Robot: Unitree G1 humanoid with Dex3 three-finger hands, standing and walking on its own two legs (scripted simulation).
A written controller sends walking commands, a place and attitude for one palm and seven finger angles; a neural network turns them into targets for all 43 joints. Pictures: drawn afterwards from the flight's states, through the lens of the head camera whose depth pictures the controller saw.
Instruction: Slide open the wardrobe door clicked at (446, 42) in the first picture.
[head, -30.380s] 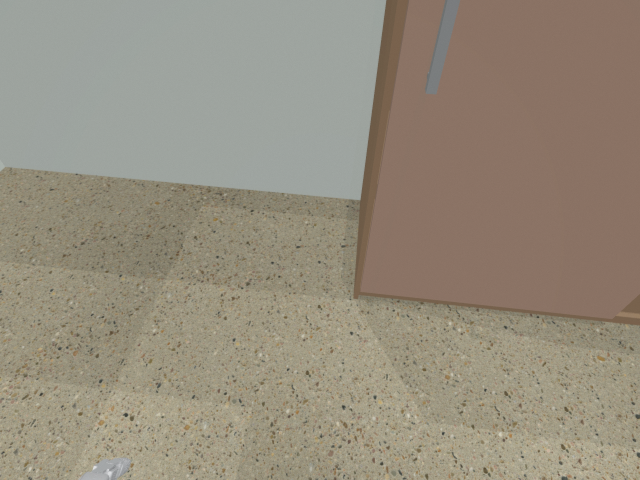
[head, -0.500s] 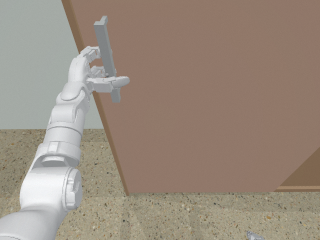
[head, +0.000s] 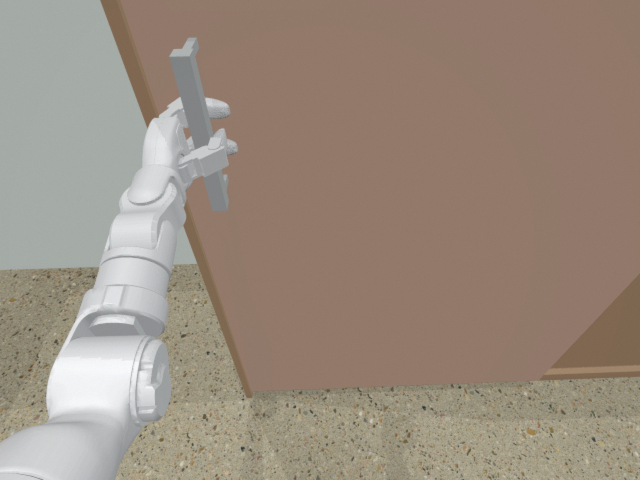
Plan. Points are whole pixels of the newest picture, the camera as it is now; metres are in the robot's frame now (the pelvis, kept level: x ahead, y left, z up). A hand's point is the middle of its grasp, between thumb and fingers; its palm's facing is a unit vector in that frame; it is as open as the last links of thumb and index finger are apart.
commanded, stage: grip the handle and tug to test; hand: left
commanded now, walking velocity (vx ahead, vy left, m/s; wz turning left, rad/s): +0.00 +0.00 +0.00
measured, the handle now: (207, 132) +0.50 +0.16 +0.21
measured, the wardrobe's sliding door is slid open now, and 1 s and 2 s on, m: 0.00 0.00 0.00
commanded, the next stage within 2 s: tug the door sideways, standing still in 0.58 s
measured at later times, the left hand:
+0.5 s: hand (220, 152) +0.45 +0.13 +0.21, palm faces +0.04 -1.00 +0.02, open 5.4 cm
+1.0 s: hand (220, 153) +0.45 +0.13 +0.21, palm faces +0.10 -0.99 -0.01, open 5.6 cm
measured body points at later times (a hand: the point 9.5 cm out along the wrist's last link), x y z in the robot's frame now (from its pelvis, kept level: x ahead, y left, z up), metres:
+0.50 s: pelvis +0.02 -0.01 +0.00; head +0.01 -0.03 +0.45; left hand +0.44 +0.18 +0.21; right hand +0.14 -0.26 -0.11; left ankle +0.01 +0.12 -0.74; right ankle -0.03 -0.11 -0.74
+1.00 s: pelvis +0.04 -0.01 +0.00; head +0.04 -0.03 +0.45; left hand +0.44 +0.18 +0.21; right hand +0.23 -0.23 -0.10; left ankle +0.01 +0.12 -0.74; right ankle -0.03 -0.11 -0.74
